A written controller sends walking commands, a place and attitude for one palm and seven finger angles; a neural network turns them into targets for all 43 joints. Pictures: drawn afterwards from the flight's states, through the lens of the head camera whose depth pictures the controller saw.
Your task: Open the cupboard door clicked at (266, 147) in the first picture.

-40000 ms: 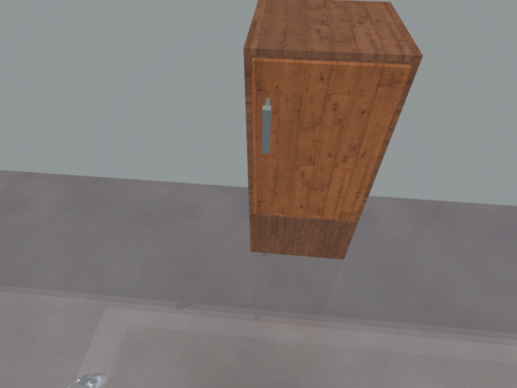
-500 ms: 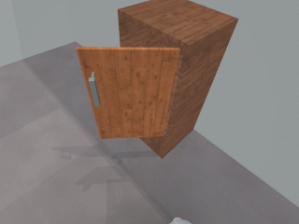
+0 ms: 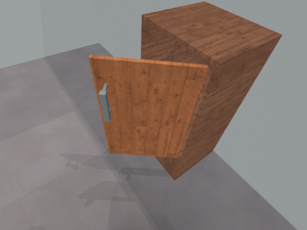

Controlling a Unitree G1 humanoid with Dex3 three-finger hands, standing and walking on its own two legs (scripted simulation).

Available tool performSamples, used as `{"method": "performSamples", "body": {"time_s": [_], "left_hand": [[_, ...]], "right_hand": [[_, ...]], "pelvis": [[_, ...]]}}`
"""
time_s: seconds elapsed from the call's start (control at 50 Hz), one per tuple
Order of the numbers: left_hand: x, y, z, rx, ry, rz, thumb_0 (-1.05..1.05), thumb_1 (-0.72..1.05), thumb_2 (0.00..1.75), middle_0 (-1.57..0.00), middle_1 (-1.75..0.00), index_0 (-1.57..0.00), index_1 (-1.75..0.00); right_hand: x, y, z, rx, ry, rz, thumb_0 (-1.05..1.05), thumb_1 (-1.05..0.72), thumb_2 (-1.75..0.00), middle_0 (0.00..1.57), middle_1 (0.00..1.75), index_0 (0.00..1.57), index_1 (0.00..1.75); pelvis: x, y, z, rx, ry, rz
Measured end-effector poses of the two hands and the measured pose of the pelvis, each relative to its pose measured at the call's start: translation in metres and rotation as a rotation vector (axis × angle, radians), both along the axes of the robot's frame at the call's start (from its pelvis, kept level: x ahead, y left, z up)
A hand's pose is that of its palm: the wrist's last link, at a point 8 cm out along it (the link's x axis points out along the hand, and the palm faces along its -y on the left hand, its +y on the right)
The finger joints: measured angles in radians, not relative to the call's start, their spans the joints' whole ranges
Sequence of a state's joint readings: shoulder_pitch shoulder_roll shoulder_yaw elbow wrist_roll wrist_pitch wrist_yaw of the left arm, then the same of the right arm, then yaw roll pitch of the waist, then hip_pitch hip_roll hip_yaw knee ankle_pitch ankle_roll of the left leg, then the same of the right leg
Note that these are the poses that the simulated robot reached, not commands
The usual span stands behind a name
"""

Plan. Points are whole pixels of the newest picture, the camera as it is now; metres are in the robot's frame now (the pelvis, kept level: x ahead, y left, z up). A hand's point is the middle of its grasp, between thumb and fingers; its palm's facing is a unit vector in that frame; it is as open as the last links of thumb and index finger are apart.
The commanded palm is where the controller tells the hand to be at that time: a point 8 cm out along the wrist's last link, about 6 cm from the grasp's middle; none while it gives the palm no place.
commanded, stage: come to a stop and stand still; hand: left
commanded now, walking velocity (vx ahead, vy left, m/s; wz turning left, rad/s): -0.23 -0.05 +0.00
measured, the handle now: (106, 103) +0.53 +0.21 -0.02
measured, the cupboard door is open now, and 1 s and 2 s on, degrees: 50 50 50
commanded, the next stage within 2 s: none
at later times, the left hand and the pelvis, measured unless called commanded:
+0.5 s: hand out of the picture +0.03 +0.16 -0.17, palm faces +0.09 -0.97 -0.21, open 7.3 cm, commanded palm none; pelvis +0.00 -0.03 +0.00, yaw +2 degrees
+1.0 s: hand out of the picture -0.05 +0.12 -0.17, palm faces +0.07 -0.98 -0.18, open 7.4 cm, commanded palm none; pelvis +0.01 -0.04 +0.00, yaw +3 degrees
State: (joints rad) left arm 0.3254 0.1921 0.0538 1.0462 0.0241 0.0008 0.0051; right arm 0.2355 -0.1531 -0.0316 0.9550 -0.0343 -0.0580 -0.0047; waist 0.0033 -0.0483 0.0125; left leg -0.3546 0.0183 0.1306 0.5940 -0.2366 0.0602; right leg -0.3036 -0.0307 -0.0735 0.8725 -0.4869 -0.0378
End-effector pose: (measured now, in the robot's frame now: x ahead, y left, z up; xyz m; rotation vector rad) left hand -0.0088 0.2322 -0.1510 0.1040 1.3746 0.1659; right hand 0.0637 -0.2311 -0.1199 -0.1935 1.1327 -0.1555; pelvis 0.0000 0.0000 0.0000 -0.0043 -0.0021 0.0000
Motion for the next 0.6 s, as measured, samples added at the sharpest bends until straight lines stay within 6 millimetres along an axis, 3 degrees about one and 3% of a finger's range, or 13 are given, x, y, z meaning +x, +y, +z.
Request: {"method": "performSamples", "body": {"time_s": [0.12, 0.3, 0.44, 0.6], "left_hand": [[0.012, -0.012, 0.014, 0.002, 0.021, 0.026, 0.0, 0.92, 0.89, -0.19, -0.3, -0.2, -0.3], [0.021, -0.044, 0.015, 0.024, 0.025, 0.001, 0.01, 0.93, 0.89, -0.19, -0.3, -0.2, -0.3], [0.025, -0.037, 0.017, 0.046, -0.031, 0.016, 0.02, 0.93, 0.89, -0.2, -0.3, -0.2, -0.3], [0.026, -0.019, 0.014, 0.032, -0.089, 0.026, 0.01, 0.92, 0.89, -0.2, -0.3, -0.2, -0.3]], "right_hand": [[0.014, 0.004, 0.0, 0.004, 0.062, 0.021, 0.0, -0.94, -0.9, 0.2, 0.3, 0.2, 0.3], [0.022, -0.018, -0.021, 0.055, 0.108, -0.015, 0.0, -0.93, -0.9, 0.2, 0.3, 0.2, 0.3], [0.001, -0.025, -0.017, 0.045, 0.163, -0.018, 0.01, -0.92, -0.9, 0.2, 0.3, 0.2, 0.3], [-0.042, -0.012, -0.008, 0.025, 0.186, -0.013, 0.01, -0.91, -0.9, 0.2, 0.3, 0.19, 0.3]], "pelvis": [[0.016, -0.002, 0.01, 0.021, 0.006, 0.014], [0.021, -0.026, 0.003, 0.031, -0.006, 0.015], [0.009, -0.03, 0.006, 0.026, -0.007, 0.037], [-0.009, -0.019, 0.009, 0.023, -0.029, 0.028]]}}
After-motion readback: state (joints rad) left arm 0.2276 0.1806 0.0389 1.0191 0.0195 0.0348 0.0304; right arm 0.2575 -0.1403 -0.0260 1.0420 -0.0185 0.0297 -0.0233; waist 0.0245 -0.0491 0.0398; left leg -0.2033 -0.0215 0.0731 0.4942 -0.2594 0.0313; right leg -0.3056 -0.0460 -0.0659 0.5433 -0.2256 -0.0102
